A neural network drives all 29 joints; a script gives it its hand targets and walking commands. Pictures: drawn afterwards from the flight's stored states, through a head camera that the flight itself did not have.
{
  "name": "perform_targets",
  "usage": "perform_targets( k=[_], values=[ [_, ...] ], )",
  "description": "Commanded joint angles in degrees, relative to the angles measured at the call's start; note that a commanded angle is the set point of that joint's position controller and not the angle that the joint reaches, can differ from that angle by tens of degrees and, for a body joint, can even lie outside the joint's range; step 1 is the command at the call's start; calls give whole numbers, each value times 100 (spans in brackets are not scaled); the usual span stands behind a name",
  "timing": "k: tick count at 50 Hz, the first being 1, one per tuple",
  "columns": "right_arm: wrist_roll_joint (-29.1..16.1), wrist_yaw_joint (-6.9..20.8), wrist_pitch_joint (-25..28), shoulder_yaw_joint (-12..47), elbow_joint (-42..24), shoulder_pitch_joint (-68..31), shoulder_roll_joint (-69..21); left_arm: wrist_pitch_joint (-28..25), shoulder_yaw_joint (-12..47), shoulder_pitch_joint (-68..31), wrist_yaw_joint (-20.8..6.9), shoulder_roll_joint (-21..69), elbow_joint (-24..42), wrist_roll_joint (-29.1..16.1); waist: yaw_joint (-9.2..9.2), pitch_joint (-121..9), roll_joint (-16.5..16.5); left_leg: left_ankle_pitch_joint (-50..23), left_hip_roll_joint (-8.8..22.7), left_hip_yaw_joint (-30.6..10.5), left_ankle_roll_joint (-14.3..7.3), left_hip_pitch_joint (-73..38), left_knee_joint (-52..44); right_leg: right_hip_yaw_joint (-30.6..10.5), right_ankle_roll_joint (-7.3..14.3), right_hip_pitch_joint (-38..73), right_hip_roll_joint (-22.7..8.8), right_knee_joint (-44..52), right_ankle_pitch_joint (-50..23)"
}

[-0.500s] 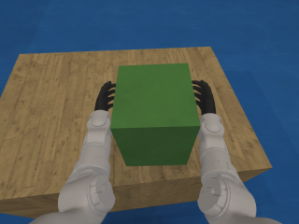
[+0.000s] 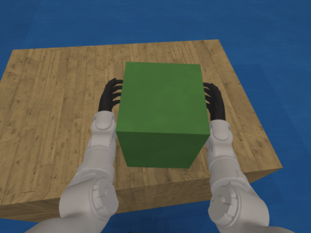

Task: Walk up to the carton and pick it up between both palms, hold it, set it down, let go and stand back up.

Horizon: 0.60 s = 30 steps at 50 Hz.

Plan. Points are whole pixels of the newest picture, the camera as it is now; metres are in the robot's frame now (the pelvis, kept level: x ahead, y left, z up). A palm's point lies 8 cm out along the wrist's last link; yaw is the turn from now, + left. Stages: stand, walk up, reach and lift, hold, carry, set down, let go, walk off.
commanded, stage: set down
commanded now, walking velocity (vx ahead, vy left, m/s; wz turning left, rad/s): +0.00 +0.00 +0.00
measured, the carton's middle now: (160, 120) +0.41 -0.01 -0.01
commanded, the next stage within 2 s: none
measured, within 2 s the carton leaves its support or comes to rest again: rests again in 0.44 s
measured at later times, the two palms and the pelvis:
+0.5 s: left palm (106, 109) +0.41 +0.14 +0.04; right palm (215, 115) +0.40 -0.15 +0.04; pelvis +0.00 +0.00 +0.00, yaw -2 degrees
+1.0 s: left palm (80, 106) +0.41 +0.21 +0.05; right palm (234, 104) +0.42 -0.20 +0.06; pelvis -0.02 +0.00 -0.02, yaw +0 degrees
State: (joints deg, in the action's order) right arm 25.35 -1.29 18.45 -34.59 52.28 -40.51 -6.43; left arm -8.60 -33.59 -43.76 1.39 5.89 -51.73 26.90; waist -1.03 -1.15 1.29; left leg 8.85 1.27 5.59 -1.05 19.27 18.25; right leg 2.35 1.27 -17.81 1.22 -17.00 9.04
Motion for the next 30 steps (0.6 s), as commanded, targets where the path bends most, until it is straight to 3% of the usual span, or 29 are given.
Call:
perform_targets(
  k=[1, 7, 13, 16, 18, 20, 24, 30],
  values=[
    [485, 723, -13, 1286, 297, -2139, -2680, -92, 1102, -1980, -393, 2298, -161, 258, 258, -2269, 20, -1347, 109, 46, -63, -710, -80, 110, -241, 1431, -189, -194, -2090],
    [622, 795, -64, 1029, 195, -2140, -2563, -57, 1053, -2012, -329, 2303, -16, 362, 219, -2313, -65, -1421, 143, 42, -1, -1116, -8, 202, -181, 1010, -150, -14, -1525],
    [691, 820, -140, 849, 138, -2083, -2197, -16, 979, -1953, -261, 2020, 67, 396, 265, -2333, -136, -1747, 154, 97, 93, -1403, 114, 224, -193, 932, -108, -23, -1568],
    [545, 696, -155, 796, 159, -1958, -1569, -58, 818, -1858, -145, 1398, 46, 342, 293, -2313, -66, -1866, 134, 149, 79, -1280, 152, 144, -232, 1017, -98, -99, -1751],
    [243, 499, -142, 775, 216, -1817, -714, -111, 649, -1773, 15, 595, 76, 217, 306, -2301, 19, -1902, 109, 181, 33, -1134, 170, 46, -279, 1148, -99, -184, -1934],
    [-413, 207, -132, 984, 327, -1892, 198, -163, 677, -1819, 256, -276, 106, -123, 331, -2361, 27, -1875, 87, 161, -22, -804, 231, -103, -288, 1285, -84, -296, -2147],
    [-1674, -198, -191, 1967, 774, -2400, 586, -331, 1393, -2273, 582, -831, -385, -1097, 336, -2818, -86, -1576, 97, 26, 11, -58, 504, -312, -229, 1224, -18, -577, -2493],
    [-2724, -459, -10, 2669, 1255, -2967, 1393, -890, 1857, -2852, 743, -1514, -1240, -1972, 364, -4442, -295, -1877, 66, -124, 241, 83, 1110, -305, -188, 749, -8, -1040, -2859]
  ],
)
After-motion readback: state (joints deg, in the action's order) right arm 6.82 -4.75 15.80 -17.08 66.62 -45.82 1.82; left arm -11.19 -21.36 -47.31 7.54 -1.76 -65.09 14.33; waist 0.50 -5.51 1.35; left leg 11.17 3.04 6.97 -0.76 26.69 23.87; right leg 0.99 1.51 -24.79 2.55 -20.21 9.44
